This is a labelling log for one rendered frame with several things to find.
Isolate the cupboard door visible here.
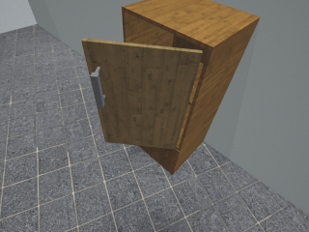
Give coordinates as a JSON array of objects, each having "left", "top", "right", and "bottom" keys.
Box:
[{"left": 81, "top": 38, "right": 203, "bottom": 150}]

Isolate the handle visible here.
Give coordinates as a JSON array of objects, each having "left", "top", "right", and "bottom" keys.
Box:
[{"left": 90, "top": 67, "right": 105, "bottom": 108}]

